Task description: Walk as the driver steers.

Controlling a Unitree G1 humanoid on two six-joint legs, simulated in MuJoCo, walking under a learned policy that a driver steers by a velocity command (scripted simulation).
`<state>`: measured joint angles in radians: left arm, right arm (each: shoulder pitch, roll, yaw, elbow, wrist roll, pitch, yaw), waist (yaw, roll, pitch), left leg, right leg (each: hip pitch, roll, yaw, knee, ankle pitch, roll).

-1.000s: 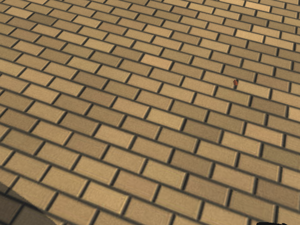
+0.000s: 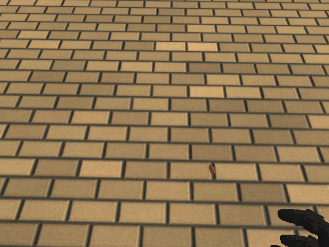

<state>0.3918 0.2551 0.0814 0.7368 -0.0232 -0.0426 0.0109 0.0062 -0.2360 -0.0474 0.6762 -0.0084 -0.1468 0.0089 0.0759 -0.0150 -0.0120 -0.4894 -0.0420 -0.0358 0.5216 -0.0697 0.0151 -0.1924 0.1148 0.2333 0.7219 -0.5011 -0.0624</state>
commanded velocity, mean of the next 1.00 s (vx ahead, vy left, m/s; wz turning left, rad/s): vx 0.15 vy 0.00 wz -0.42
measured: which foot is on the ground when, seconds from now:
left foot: down 0.00-0.46, up 0.48-0.82, down 0.84-1.00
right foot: up 0.00-0.44, down 0.46-1.00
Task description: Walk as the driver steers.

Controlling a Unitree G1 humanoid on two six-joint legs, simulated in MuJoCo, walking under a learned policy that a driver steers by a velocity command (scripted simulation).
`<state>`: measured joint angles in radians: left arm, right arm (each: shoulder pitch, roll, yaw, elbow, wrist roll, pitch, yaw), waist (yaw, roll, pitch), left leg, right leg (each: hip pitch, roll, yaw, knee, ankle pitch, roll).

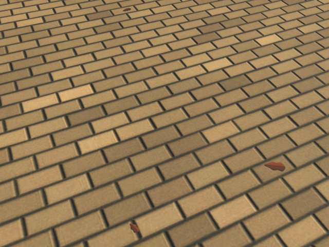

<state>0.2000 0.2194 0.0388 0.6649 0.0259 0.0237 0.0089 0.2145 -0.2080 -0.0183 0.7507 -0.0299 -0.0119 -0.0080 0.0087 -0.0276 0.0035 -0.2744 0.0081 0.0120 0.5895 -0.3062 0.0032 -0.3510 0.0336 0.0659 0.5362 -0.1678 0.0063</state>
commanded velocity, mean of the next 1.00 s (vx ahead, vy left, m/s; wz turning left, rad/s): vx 0.32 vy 0.00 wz -0.02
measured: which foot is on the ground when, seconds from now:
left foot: down 0.00-0.40, up 0.42-0.82, down 0.84-1.00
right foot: down 0.00-0.86, up 0.88-1.00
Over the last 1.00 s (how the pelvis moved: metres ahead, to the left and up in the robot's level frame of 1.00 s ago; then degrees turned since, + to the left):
0.23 -0.01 0.01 -24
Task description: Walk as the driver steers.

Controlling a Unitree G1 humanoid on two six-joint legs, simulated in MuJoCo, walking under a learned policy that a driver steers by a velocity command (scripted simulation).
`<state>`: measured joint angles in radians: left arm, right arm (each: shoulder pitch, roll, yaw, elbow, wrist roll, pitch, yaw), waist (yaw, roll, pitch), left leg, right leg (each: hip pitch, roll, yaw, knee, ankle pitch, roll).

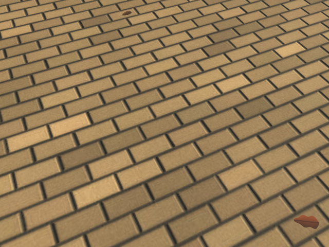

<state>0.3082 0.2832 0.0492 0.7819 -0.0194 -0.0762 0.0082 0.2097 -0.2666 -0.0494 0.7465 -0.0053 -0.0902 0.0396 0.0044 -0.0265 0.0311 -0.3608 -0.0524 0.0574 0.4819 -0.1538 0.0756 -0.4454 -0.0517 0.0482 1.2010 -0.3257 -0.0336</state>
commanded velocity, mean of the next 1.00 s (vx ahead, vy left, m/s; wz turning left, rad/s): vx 0.15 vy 0.00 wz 0.41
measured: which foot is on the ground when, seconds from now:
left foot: down 0.00-0.36, up 0.38-0.74, down 0.76-1.00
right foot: up 0.00-0.34, down 0.36-0.76, up 0.78-1.00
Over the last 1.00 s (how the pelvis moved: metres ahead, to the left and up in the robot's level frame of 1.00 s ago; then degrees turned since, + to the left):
0.36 0.04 0.00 0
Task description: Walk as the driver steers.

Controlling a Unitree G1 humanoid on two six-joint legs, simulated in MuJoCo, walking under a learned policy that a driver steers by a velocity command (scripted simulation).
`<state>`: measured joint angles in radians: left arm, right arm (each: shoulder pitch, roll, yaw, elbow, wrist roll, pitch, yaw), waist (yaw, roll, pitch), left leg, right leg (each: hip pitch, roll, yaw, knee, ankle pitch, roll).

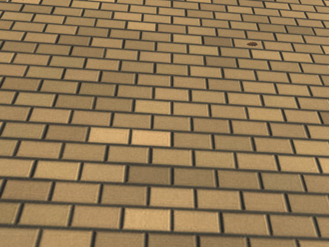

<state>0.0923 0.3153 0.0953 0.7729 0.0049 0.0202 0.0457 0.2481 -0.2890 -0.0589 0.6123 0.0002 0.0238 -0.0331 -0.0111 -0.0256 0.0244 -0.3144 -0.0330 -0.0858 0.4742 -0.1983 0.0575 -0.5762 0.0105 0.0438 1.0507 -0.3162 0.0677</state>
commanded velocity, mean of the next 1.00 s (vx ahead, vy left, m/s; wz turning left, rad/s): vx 0.27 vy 0.00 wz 0.24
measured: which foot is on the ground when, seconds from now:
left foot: down 0.00-0.26, up 0.28-0.64, down 0.66-1.00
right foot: up 0.00-0.24, down 0.26-0.66, up 0.68-1.00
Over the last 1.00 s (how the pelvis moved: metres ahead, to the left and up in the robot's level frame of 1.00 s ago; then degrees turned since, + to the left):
0.21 0.02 0.01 28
